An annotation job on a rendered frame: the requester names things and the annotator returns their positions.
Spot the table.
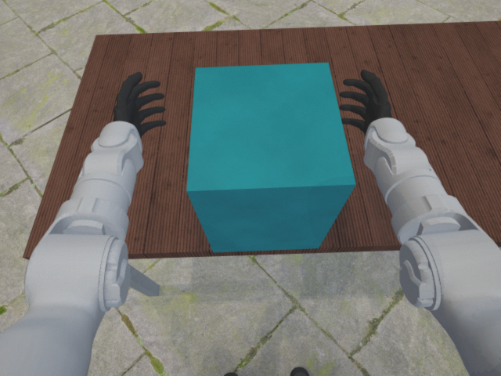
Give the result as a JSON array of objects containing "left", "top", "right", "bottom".
[{"left": 23, "top": 21, "right": 501, "bottom": 296}]

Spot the right robot upper arm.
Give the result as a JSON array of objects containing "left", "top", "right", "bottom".
[{"left": 399, "top": 230, "right": 501, "bottom": 376}]

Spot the right robot forearm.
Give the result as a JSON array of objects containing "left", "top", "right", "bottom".
[{"left": 363, "top": 117, "right": 501, "bottom": 254}]

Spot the carton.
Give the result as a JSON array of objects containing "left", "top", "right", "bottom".
[{"left": 186, "top": 63, "right": 356, "bottom": 253}]

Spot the left robot hand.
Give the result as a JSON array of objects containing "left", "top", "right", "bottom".
[{"left": 113, "top": 72, "right": 167, "bottom": 138}]

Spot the left robot upper arm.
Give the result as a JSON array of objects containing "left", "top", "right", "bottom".
[{"left": 0, "top": 234, "right": 131, "bottom": 376}]

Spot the right robot hand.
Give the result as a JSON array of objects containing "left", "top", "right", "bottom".
[{"left": 339, "top": 70, "right": 393, "bottom": 136}]

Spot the left robot forearm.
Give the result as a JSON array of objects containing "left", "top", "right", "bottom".
[{"left": 24, "top": 121, "right": 144, "bottom": 306}]

